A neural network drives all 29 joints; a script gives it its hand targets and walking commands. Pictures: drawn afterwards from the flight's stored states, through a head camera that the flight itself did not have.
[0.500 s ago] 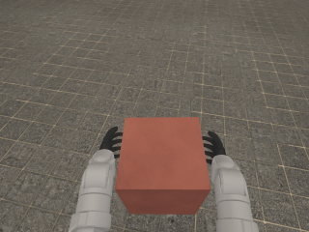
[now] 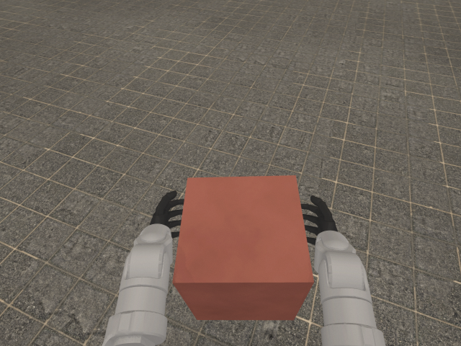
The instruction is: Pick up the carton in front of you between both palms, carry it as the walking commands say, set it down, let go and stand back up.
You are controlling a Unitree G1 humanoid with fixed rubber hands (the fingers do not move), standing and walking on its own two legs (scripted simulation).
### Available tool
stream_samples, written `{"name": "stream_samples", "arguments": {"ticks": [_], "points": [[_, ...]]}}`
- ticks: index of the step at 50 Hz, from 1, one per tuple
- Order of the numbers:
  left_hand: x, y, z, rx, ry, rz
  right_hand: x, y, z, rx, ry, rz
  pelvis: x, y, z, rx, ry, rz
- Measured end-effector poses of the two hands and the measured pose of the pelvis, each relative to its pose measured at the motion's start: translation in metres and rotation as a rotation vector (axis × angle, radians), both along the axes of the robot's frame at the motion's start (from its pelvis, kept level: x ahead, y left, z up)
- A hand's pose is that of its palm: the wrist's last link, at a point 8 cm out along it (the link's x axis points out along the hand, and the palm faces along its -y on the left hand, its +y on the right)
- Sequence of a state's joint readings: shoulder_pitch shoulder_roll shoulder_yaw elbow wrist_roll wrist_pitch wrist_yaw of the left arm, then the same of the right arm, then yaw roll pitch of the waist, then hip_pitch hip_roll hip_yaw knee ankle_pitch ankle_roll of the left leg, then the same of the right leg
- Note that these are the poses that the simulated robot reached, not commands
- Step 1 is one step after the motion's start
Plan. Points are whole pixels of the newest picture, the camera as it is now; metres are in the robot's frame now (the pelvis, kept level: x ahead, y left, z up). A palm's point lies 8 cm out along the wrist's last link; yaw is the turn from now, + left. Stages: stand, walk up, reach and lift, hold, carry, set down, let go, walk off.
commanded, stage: set down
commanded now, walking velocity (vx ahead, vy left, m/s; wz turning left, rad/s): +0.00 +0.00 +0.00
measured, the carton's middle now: (243, 252) +0.30 +0.00 -0.06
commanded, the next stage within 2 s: none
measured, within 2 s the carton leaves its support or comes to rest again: neither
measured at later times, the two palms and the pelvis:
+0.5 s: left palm (188, 249) +0.34 +0.13 -0.14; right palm (312, 259) +0.34 -0.17 -0.16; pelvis -0.05 -0.05 -0.08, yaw +3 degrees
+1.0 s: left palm (199, 258) +0.39 +0.12 -0.29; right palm (303, 264) +0.39 -0.18 -0.30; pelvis -0.05 -0.03 -0.20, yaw +6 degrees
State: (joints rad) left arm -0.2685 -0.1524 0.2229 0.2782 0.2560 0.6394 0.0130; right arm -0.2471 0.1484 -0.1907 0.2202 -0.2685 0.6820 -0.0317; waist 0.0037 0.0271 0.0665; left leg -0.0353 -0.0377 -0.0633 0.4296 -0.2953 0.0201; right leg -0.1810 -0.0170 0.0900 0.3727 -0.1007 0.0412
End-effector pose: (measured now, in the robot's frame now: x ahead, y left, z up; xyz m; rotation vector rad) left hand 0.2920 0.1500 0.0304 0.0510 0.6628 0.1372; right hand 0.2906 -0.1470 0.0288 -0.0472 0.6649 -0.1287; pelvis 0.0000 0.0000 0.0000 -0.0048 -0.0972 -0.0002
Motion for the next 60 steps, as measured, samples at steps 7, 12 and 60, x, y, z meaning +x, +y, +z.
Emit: {"name": "stream_samples", "arguments": {"ticks": [7, 12, 60], "points": [[0.018, -0.015, -0.012, 0.01, 0.037, 0.0, 0.017, -0.014, -0.014, 0.038, 0.036, -0.027, -0.011, -0.021, -0.006, 0.0, 0.017, 0.04], [0.031, -0.021, -0.039, 0.02, 0.056, -0.005, 0.028, -0.019, -0.044, 0.039, 0.055, -0.029, -0.021, -0.036, -0.016, 0.007, 0.1, 0.038], [0.104, -0.042, -0.389, -0.042, 0.033, 0.038, 0.107, -0.044, -0.393, 0.029, 0.025, -0.009, -0.065, -0.027, -0.251, 0.014, 0.944, 0.091]]}}
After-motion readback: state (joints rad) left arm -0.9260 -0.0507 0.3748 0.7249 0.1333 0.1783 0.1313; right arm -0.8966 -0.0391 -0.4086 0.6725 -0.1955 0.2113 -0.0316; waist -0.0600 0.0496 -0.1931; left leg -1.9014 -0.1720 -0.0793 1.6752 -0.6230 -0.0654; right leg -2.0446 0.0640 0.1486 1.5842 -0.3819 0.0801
